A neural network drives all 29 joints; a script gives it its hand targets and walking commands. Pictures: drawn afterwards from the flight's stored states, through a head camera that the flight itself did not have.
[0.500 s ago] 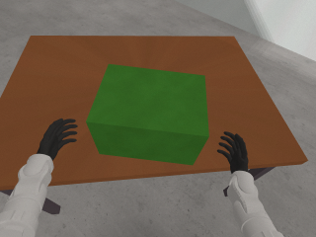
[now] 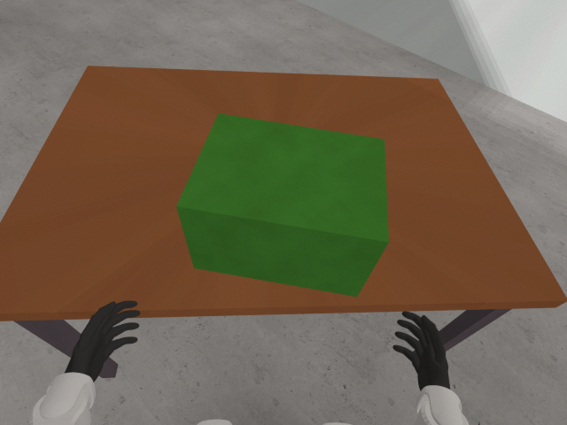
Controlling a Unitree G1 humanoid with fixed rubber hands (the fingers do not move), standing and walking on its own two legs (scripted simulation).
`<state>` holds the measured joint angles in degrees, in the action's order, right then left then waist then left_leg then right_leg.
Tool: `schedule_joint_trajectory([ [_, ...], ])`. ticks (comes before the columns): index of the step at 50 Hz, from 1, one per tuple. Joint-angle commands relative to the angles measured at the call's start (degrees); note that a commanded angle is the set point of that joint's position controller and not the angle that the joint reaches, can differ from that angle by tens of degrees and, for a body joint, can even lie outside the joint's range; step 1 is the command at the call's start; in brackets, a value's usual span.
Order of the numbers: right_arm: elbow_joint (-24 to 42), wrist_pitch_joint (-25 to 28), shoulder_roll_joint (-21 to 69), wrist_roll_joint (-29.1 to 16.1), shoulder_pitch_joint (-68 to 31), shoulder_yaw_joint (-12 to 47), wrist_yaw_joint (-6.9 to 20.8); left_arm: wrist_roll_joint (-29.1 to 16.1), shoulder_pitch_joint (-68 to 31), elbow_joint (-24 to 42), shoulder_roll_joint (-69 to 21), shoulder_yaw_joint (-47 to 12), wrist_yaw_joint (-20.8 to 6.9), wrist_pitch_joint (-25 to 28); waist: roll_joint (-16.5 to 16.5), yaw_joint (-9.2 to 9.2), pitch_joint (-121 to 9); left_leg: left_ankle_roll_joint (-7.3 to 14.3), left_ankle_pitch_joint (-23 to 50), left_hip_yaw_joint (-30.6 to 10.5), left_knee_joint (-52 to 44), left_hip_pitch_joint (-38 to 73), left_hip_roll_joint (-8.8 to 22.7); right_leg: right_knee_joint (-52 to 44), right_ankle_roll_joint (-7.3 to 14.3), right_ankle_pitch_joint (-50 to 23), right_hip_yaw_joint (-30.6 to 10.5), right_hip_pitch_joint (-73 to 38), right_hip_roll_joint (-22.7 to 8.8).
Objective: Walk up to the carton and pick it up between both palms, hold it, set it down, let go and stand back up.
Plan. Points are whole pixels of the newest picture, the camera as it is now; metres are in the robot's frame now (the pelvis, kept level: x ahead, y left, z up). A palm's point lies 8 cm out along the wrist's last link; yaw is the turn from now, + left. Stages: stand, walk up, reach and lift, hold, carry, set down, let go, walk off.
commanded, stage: set down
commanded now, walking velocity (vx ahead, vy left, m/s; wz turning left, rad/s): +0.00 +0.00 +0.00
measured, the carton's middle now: (287, 204) +0.48 +0.00 -0.04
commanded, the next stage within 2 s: let go in 0.92 s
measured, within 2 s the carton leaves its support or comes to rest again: neither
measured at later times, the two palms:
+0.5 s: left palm (106, 355) +0.21 +0.25 -0.05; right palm (435, 379) +0.19 -0.22 -0.05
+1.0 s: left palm (121, 378) +0.18 +0.23 -0.07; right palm (435, 385) +0.18 -0.22 -0.06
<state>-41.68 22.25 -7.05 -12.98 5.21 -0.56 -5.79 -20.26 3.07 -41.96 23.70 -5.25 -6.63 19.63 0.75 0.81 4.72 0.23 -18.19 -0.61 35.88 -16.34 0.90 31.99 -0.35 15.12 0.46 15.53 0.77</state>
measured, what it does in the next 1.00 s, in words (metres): stands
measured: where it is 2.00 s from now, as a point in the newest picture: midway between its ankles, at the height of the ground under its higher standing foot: outside the picture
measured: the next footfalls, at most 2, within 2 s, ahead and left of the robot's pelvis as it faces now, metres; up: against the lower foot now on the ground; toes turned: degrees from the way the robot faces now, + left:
none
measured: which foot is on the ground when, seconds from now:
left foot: down 0.00-1.00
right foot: down 0.00-1.00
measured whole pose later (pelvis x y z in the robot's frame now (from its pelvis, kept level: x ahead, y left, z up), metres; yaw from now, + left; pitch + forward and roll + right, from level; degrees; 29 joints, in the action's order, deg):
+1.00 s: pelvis +0.02 -0.01 +0.01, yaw -1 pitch -5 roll -1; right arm -45.3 15.9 -7.7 -3.2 7.6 -1.9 -1.2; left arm -5.8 9.3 -37.7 14.4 -1.5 -1.0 5.0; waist 0.5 1.0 5.3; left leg -0.4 -15.5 0.9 25.6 -5.0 1.3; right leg 23.7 0.1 13.1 -1.0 5.5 1.1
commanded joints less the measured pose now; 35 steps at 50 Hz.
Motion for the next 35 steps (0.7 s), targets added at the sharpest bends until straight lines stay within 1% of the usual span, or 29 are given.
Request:
schedule_joint_trajectory([
  [1,12.7,1.4,-8.8,1.7,-14.5,-3.8,1.3,-2.3,-15.0,13.1,12.7,1.9,2.2,4.1,-7.2,-1.78,-15.8,-2.2,4.7,0.0,-8.9,1.6,0.5,-4.1,3.0,0.3,-1.6,-4.5,0.0],
  [5,9.9,-0.6,-8.5,2.6,-12.8,-3.3,1.7,-1.3,-12.8,11.0,11.5,1.6,3.1,1.9,-6.4,-1.86,-15.2,-2.2,8.0,0.1,-9.3,2.6,0.5,-4.1,2.8,-2.4,-1.7,-6.3,-0.1],
  [10,5.2,-2.3,-7.9,3.9,-10.2,-2.5,1.4,2.5,-9.6,7.1,8.0,2.8,2.8,-3.0,-4.9,-1.20,-11.1,-2.4,10.8,0.6,-11.3,5.8,0.3,-7.1,3.0,-3.5,-1.3,-7.9,0.1],
  [14,4.8,-4.2,-7.5,5.6,-9.4,-2.5,1.6,5.1,-8.1,5.8,5.4,3.9,2.7,-6.5,-3.4,-0.19,-8.3,-2.1,10.5,1.7,-13.1,7.3,0.1,-9.5,3.0,-2.5,-1.0,-8.5,0.3],
  [18,6.1,-5.4,-6.8,7.4,-8.9,-2.5,1.9,7.2,-7.6,7.1,4.1,5.1,3.1,-8.9,-3.0,0.64,-7.0,-1.8,10.6,2.9,-14.0,7.7,-0.1,-10.6,2.8,-2.4,-1.0,-8.9,0.3],
  [19,15.9,-2.8,-4.1,6.9,-8.8,-5.2,0.6,3.5,-11.9,11.1,9.5,7.1,2.4,-3.6,1.9,-1.02,-11.5,-0.8,7.8,4.1,-12.4,3.9,-0.9,-10.3,1.1,-3.8,-3.5,-10.7,-1.8],
  [20,17.3,-0.7,-2.3,7.2,-8.4,-3.9,-0.4,2.1,-11.1,9.7,10.4,6.9,2.0,0.7,3.3,-0.27,-11.9,-0.7,9.1,3.5,-10.6,2.1,-1.3,-8.1,0.5,-8.9,-4.0,-12.1,-2.3],
  [21,10.2,-1.1,-2.0,6.0,-6.7,-1.0,-0.3,4.8,-8.8,4.6,8.9,7.4,1.5,1.2,-0.3,1.00,-8.9,-1.8,8.8,2.2,-10.3,2.8,-1.3,-7.9,0.6,-7.3,-4.5,-12.3,-2.8],
  [22,6.5,-0.8,-2.6,5.5,-7.5,-1.8,-0.4,6.0,-10.9,2.0,10.0,8.9,1.1,1.9,-2.3,0.60,-7.4,-2.2,7.9,2.0,-10.0,2.3,-1.5,-8.2,0.7,-4.7,-4.4,-11.0,-3.1],
  [23,4.6,-0.8,-4.1,4.7,-9.6,-1.2,0.4,6.7,-11.1,1.3,8.1,7.1,1.5,0.9,-5.0,0.52,-7.7,-2.8,8.8,1.4,-10.5,3.3,-0.9,-8.0,1.4,-3.1,-3.4,-9.6,-2.2],
  [24,5.6,-0.2,-4.4,4.4,-8.5,-1.7,0.7,5.9,-10.3,2.9,8.1,6.5,1.8,1.1,-5.0,-0.30,-8.3,-2.9,9.3,1.4,-10.7,3.9,-0.6,-7.9,1.5,-3.4,-3.0,-9.0,-1.7],
  [25,11.0,0.6,-3.7,3.2,-6.9,-0.1,0.3,3.9,-9.1,7.1,8.7,6.2,1.7,1.8,-2.7,0.02,-10.0,-2.6,10.1,1.9,-10.4,3.9,-1.0,-7.8,0.8,-6.3,-3.6,-10.9,-2.1],
  [26,1.3,-0.9,-6.8,4.5,-6.7,-1.3,1.5,8.2,-5.8,1.3,4.5,6.1,2.5,-1.4,-6.8,-0.62,-6.0,-4.2,12.4,0.5,-11.7,5.6,-0.4,-7.8,1.6,-6.4,-2.2,-10.8,-0.5],
  [27,5.0,-0.2,-6.8,4.6,-7.9,-2.5,1.8,7.5,-7.0,3.8,4.4,5.4,2.5,-1.8,-5.7,-0.98,-8.4,-3.9,12.9,1.3,-11.8,6.6,-0.4,-8.5,1.9,-5.6,-1.9,-10.6,-0.3],
  [28,9.2,0.3,-4.9,4.3,-6.0,-1.2,1.1,5.6,-6.2,6.5,5.3,5.0,2.0,-1.3,-2.4,-0.97,-9.7,-3.2,13.1,2.0,-11.4,6.3,-0.9,-8.7,1.0,-8.5,-2.7,-11.7,-1.1],
  [29,2.4,-0.9,-7.7,5.9,-6.8,-2.5,1.9,8.1,-5.1,2.2,2.6,4.4,2.4,-3.7,-5.6,-1.40,-7.5,-4.4,13.3,0.9,-12.7,7.2,-0.4,-8.9,1.5,-7.2,-1.6,-9.9,0.0],
  [30,8.6,-0.1,-6.5,5.4,-5.3,-2.7,1.6,7.1,-4.9,8.7,4.0,5.4,2.4,-2.9,-3.6,-1.26,-10.0,-3.7,14.8,2.0,-12.3,7.0,-0.9,-9.2,1.2,-9.3,-2.1,-12.5,-0.4],
  [31,8.1,-0.3,-5.3,5.3,-4.0,-2.0,1.3,7.2,-4.3,8.1,5.0,6.3,2.2,-2.7,-3.1,-1.01,-8.6,-3.4,14.9,2.5,-12.1,6.4,-1.4,-9.3,1.1,-10.6,-2.9,-13.2,-1.0],
  [32,7.5,-0.2,-5.3,5.6,-4.2,-2.4,1.2,7.7,-4.8,9.0,5.4,6.8,2.2,-2.5,-4.0,-1.04,-8.9,-3.6,15.6,2.4,-12.2,6.7,-1.4,-9.4,1.1,-11.5,-2.9,-13.1,-1.1],
  [33,8.3,0.0,-4.7,5.6,-4.3,-1.9,1.3,7.6,-4.4,9.5,5.2,6.6,2.3,-2.1,-3.1,-0.89,-9.5,-3.5,16.1,2.4,-12.0,6.7,-1.3,-9.4,0.8,-11.7,-2.8,-13.4,-1.0],
  [34,4.1,-0.7,-6.3,5.9,-4.8,-2.2,2.3,9.6,-4.2,8.1,3.3,6.2,2.9,-3.1,-5.9,-0.44,-8.1,-4.4,16.8,1.7,-12.8,8.0,-0.7,-9.5,1.6,-9.6,-2.0,-11.6,-0.2],
  [35,7.0,-0.5,-5.7,5.9,-5.5,-2.1,2.2,8.7,-4.8,9.3,3.9,5.7,2.9,-3.0,-4.1,-0.86,-9.2,-3.9,15.9,2.2,-12.6,8.3,-0.7,-10.2,1.4,-9.2,-2.0,-11.2,-0.4],
])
